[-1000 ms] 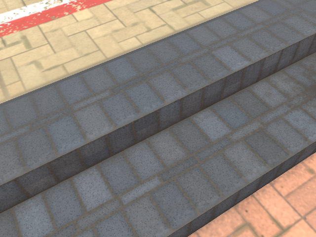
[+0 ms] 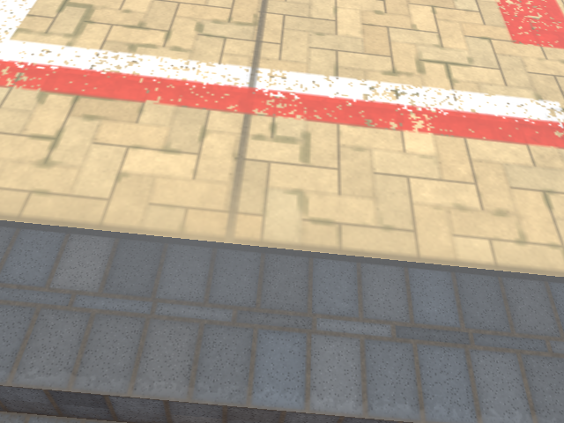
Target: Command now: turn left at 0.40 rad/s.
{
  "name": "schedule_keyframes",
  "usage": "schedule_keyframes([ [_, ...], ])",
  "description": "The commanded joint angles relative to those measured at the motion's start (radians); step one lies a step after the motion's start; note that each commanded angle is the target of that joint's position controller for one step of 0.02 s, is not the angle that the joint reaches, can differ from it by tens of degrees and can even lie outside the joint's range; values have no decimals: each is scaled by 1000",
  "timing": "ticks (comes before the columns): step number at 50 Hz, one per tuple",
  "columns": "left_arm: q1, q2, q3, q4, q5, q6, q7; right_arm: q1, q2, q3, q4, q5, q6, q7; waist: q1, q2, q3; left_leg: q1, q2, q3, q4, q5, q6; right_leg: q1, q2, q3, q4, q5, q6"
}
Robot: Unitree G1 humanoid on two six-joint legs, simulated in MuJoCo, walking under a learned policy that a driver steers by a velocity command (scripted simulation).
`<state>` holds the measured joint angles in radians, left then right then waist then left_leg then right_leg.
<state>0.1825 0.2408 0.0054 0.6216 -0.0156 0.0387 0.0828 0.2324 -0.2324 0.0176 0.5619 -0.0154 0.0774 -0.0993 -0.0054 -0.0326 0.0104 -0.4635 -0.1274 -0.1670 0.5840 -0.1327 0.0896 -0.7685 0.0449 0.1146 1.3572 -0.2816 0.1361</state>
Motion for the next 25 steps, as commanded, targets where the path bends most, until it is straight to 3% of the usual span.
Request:
schedule_keyframes([
  [1, -30, 48, 5, -95, -9, -19, 4, -22, -112, -12, -97, -5, 6, -22, -13, 166, -129, 235, 275, -364, -213, -242, 176, -119, -3, -1, 34, -28, 21],
  [4, 1, 39, -7, -97, -8, -23, -1, -42, -103, -3, -104, -5, 11, -26, -9, 161, -121, 234, 271, -364, -199, -226, 173, -87, -10, -8, -53, -44, 11],
  [7, 60, 27, -21, -92, 3, -41, -22, -45, -117, -16, -94, 11, 6, -18, 3, 179, -147, 227, 245, -353, -209, -357, 146, 30, -42, -38, -340, -96, -18],
  [8, 98, 35, -18, -82, 10, -52, -34, -75, -119, -25, -112, 9, -13, -6, 13, 184, -190, 196, 281, -399, -232, -444, 132, 155, -81, 4, -424, -104, -44],
  [9, 137, 53, -13, -50, 14, -57, -46, -77, -139, -37, -99, 16, -24, 19, 9, 183, -189, 124, 266, -327, -252, -494, 130, 291, -40, -114, -494, -149, -68],
  [11, 231, 54, 5, 7, 8, -65, -56, -75, -128, -46, -42, 43, -36, 55, 55, 202, -85, 20, 214, -239, -208, -648, 99, 477, -39, -174, -800, -25, -137],
  [12, 271, 53, 12, 50, 5, -64, -60, -47, -97, -44, -12, 37, -43, 68, 55, 157, -37, -12, 172, -165, -94, -649, 73, 541, -42, -176, -912, -20, -160],
  [13, 372, 60, 16, 92, 20, -64, -68, -46, -57, -40, -5, 28, -54, 87, 80, 26, -47, -136, 96, -49, 186, -574, 11, 674, -134, -9, -953, -148, -191],
  [14, 393, 125, 27, 89, 31, -57, -68, -23, 3, -28, -6, 26, -67, 110, 46, -148, -21, -343, 3, 95, 441, -443, -63, 743, -299, 340, -1110, -484, -277],
  [15, 325, 228, 64, 66, 50, -63, -56, -37, -62, -49, -19, 54, -85, 110, 21, -248, 97, -439, 61, 43, 557, -349, -69, 570, -440, 702, -1288, -790, -409],
  [16, 244, 200, 58, 45, 38, -76, -39, -71, -114, -64, -14, 61, -93, 101, 11, -173, 181, -445, 105, 32, 645, -251, -80, 497, -443, 680, -1297, -734, -413],
  [17, 226, 144, 41, 48, 44, -88, -36, -97, -109, -64, -3, 42, -102, 102, 11, -120, 169, -433, 113, 50, 681, -207, -85, 479, -394, 563, -1265, -588, -376],
  [19, 253, 110, 35, 72, 35, -95, -36, -101, -85, -67, 20, 21, -110, 104, 13, -99, 90, -402, 116, 108, 726, -136, -87, 535, -306, 362, -1229, -374, -319],
  [21, 341, 40, 22, 119, 29, -98, -46, -54, -47, -64, 67, 19, -104, 113, 31, -92, 21, -346, 92, 175, 764, -56, -86, 570, -231, 188, -1202, -213, -305],
  [25, 417, 18, 23, 170, 21, -81, -50, -96, -23, -66, 95, 24, -107, 107, 70, -89, 38, -406, 111, 186, 631, -22, -97, 701, -239, 163, -1229, -98, -318],
])
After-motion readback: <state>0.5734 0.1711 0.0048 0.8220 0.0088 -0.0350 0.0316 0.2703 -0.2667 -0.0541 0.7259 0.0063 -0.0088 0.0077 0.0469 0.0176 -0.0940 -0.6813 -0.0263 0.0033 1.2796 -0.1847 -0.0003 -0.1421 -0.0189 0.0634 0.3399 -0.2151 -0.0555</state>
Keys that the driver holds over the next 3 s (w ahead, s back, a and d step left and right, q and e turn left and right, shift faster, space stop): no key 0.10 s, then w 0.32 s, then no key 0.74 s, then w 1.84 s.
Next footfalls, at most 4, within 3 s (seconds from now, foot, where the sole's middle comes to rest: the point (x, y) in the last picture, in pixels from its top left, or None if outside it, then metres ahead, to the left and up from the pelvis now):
0.26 right None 0.11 -0.17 -0.76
0.78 left None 0.29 0.08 -0.76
1.06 right None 0.29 -0.17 -0.76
1.76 right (353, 336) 0.63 -0.19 -0.61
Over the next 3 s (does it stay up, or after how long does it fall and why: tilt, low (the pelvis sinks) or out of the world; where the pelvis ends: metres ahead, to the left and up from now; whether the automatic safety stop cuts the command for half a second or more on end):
stays up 1.16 -0.08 0.15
